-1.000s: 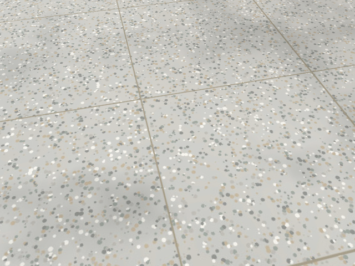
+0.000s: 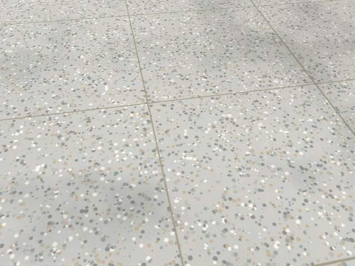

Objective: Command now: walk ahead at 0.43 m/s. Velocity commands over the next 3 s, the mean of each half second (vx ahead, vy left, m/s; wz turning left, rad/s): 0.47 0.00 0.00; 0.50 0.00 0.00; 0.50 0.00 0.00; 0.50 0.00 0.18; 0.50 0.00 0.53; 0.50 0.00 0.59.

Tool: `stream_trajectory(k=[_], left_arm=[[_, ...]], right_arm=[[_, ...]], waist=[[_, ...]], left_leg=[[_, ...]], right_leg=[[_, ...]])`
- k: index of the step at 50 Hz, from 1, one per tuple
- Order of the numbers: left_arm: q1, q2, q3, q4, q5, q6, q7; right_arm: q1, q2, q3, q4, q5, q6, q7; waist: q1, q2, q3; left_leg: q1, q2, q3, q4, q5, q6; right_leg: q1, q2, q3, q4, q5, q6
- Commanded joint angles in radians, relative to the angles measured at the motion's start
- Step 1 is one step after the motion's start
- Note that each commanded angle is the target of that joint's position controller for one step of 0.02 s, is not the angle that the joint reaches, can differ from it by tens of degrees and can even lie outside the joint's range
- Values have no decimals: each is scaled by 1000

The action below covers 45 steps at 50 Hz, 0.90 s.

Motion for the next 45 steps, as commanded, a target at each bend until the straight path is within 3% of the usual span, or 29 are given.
stream_trajectory(k=[1, 2, 3, 4, 6, 7, 10, 13, 18, 21, 23, 24, 25, 26, 27, 28, 29, 30, 31, 33, 35, 37, 40, 42, 45], left_arm=[[-121, -10, -14, -122, 22, -33, -13], [-138, 55, -2, -147, 0, -53, -13], [-142, 105, 8, -148, -10, -61, -18], [-126, 121, 15, -132, -4, -63, -21], [-147, 111, 19, -126, 18, -64, -18], [-171, 92, 16, -129, 20, -62, -19], [-231, 49, 10, -153, 19, -55, -21], [-336, 18, -3, -191, 12, -57, -30], [-481, 5, -19, -248, 3, -65, -63], [-506, 27, -17, -272, 1, -72, -82], [-397, 81, 6, -251, 5, -73, -80], [-228, 125, 30, -202, 1, -71, -72], [-27, 176, 48, -153, 12, -66, -59], [84, 260, 69, -119, 25, -58, -58], [80, 166, 40, -112, 24, -51, -56], [-18, 123, 23, -119, 19, -50, -52], [-105, 99, 15, -134, 17, -53, -52], [-160, 72, 7, -139, 23, -57, -57], [-190, 53, 2, -139, 33, -64, -59], [-200, 53, 4, -125, 30, -72, -63], [-180, 79, 9, -104, 28, -81, -57], [-145, 99, 14, -87, 29, -80, -43], [-101, 120, 17, -72, 22, -72, -29], [-47, 140, 21, -51, 12, -69, -26], [1, 147, 26, -22, 2, -53, -22]], right_arm=[[299, -227, -45, 40, -16, -4, -3], [279, -239, -47, 42, -33, -18, 7], [194, -181, -30, 9, -23, -30, 13], [143, -139, -18, -9, -23, -36, 19], [118, -116, -10, -25, -26, -32, 25], [149, -102, -5, -16, -30, -30, 23], [228, -103, -1, 4, -31, -23, 8], [263, -114, 3, 5, -27, -19, -3], [354, -123, 3, 27, -17, -1, -9], [358, -143, -8, 27, -14, 16, -14], [334, -172, -19, 14, -17, 26, -16], [315, -167, -16, 4, -22, 33, -16], [302, -148, -5, -22, -34, 31, -15], [430, -6, 35, -40, -34, 9, 1], [393, -59, 23, -18, -13, -22, 7], [275, -140, -3, -65, 19, -37, 11], [209, -142, -4, -83, 23, -43, 6], [179, -128, -10, -87, 9, -38, -1], [200, -106, -13, -84, -1, -25, -5], [233, -51, -6, -82, -8, 0, -5], [182, -57, -9, -112, -17, 12, -9], [95, -67, -10, -149, -27, 11, -7], [-29, -46, 2, -185, -26, -3, 6], [-102, -46, 8, -206, -18, -6, 15], [-164, -69, 6, -243, -11, -8, 31]], waist=[[-131, 241, 30], [-115, 217, 82], [-84, 165, 148], [-60, 152, 149], [-51, 124, 138], [-60, 118, 132], [-80, 110, 123], [-105, 108, 138], [-139, 95, 181], [-110, 104, 177], [-34, 145, 80], [54, 143, -27], [133, 109, -174], [78, -168, -367], [99, -177, -392], [79, -150, -186], [44, -70, -73], [10, -18, 4], [-31, -43, 29], [-66, -64, 50], [-74, -61, 87], [-55, -48, 110], [-15, -36, 126], [15, -32, 130], [23, -32, 140]], left_leg=[[427, 332, -549, -231, -391, 143], [335, 420, -725, -311, -602, 243], [295, 379, -667, -326, -585, 226], [278, 316, -551, -321, -459, 184], [238, 234, -382, -329, -213, 136], [224, 206, -318, -332, -97, 131], [214, 168, -208, -328, 146, 142], [182, 144, -140, -341, 237, 130], [297, 193, -125, -310, 313, 137], [381, 238, -123, -239, 475, 129], [399, 234, -106, -87, 853, 111], [354, 196, -72, 97, 965, 88], [126, 160, -63, 359, 762, 65], [-303, -30, -36, 773, 116, -8], [-399, -59, -184, 902, -313, 9], [-482, 5, -163, 945, -268, 24], [-460, 57, -127, 900, -174, 26], [-426, 87, -108, 833, -114, 19], [-356, 117, -115, 787, -70, 16], [-295, 131, -104, 736, -45, 0], [-337, 144, -94, 658, 14, -22], [-392, 149, -89, 527, 135, -39], [-341, 110, -51, 280, 318, -37], [-320, 84, -35, 198, 364, -38], [-359, 76, -60, 122, 314, -11]], right_leg=[[-605, -1, -49, 474, -260, -12], [-702, -39, 14, 628, -254, -27], [-753, -97, 38, 686, -148, -28], [-737, -121, 30, 686, -59, -24], [-674, -150, 16, 611, 78, -1], [-648, -148, -2, 584, 139, 12], [-616, -138, -36, 471, 254, 45], [-533, -114, -63, 291, 355, 52], [-514, -87, -78, 127, 358, 27], [-469, -71, -80, 78, 269, -10], [-266, -13, -119, 79, 199, -49], [-40, 7, -136, 56, 234, -86], [317, -121, -3, 125, 264, -144], [729, -405, 494, 75, 52, -318], [695, -438, 683, -72, 4, -315], [530, -393, 507, -99, 29, -258], [348, -352, 369, -135, 117, -229], [201, -308, 275, -174, 187, -211], [104, -272, 208, -211, 215, -196], [0, -250, 151, -269, 229, -208], [-42, -246, 103, -306, 263, -219], [-28, -233, 67, -319, 282, -214], [-26, -194, -3, -321, 290, -176], [18, -209, -4, -317, 257, -170], [151, -267, 16, -264, 262, -156]])
Next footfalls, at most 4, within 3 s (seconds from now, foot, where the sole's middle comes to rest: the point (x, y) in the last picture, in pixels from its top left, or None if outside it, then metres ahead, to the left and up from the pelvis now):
0.50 right None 0.41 -0.11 -0.78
1.00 left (152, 228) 0.70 0.14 -0.78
1.56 right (206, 169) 1.01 -0.08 -0.78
2.12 left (156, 124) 1.29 0.17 -0.78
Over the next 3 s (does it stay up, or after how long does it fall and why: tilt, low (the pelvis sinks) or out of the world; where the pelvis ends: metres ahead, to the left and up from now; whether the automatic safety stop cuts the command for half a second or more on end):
stays up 1.59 0.20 0.00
